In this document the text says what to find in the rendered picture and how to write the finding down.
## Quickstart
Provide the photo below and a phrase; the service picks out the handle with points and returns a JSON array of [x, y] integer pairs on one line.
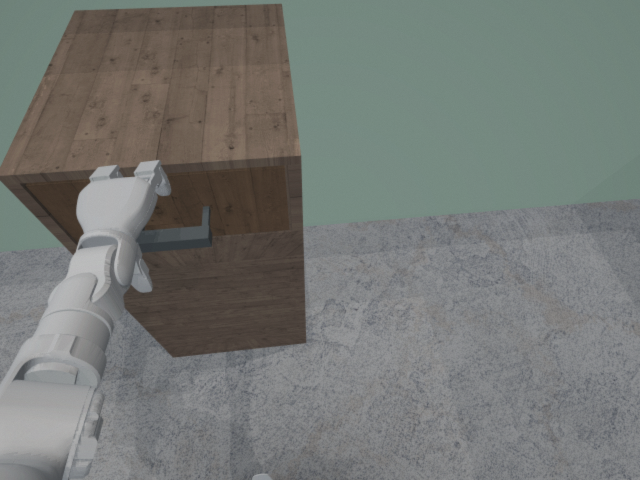
[[177, 238]]

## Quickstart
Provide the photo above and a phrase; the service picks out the robot left upper arm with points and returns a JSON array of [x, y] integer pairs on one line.
[[48, 431]]

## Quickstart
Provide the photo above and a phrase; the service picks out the robot left forearm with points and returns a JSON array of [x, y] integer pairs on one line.
[[70, 341]]

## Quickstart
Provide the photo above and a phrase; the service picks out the cabinet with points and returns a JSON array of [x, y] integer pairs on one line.
[[198, 88]]

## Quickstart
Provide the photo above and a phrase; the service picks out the drawer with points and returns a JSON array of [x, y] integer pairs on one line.
[[243, 200]]

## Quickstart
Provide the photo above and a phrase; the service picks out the robot left hand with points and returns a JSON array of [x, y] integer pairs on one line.
[[124, 204]]

